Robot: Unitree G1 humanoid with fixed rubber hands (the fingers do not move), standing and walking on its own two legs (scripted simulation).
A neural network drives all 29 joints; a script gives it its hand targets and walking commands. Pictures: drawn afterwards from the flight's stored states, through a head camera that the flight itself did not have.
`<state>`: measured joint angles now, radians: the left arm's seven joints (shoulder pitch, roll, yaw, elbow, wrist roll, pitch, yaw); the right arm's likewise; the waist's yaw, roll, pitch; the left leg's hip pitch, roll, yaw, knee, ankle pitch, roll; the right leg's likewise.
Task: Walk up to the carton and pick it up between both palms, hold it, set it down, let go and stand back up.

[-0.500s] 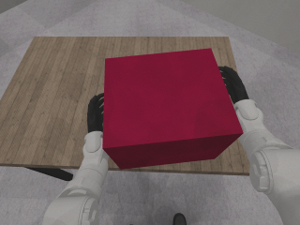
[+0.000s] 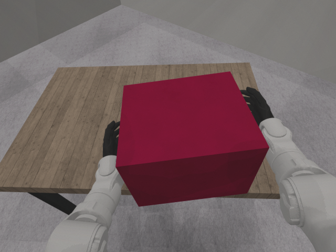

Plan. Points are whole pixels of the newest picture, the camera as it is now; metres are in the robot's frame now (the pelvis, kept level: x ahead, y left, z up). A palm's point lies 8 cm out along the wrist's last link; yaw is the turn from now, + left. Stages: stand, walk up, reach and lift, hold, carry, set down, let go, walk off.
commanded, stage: reach and lift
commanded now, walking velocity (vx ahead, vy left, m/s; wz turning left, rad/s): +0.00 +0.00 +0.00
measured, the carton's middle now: (184, 138) +0.42 -0.02 +0.00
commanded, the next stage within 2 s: none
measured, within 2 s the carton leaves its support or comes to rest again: neither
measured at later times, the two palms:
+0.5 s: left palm (92, 135) +0.37 +0.19 +0.10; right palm (267, 96) +0.43 -0.19 +0.15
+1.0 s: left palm (77, 126) +0.38 +0.21 +0.13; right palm (260, 93) +0.42 -0.17 +0.17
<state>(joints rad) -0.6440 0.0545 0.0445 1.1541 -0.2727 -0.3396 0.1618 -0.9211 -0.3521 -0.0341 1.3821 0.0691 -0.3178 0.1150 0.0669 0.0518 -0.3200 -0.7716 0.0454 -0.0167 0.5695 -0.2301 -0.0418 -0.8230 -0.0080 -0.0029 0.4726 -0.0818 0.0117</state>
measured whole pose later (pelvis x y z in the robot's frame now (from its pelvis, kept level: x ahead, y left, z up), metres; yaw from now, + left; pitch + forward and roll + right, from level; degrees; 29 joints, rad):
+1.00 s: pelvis +0.03 +0.02 +0.03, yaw +3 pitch +3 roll -1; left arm -0.42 0.07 0.16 0.37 0.00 0.30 0.10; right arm -0.61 -0.24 -0.11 0.70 0.23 0.13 0.01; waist -0.02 -0.03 -0.09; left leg -0.18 0.02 -0.05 0.35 -0.22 -0.02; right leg -0.20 -0.03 -0.03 0.24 -0.08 0.04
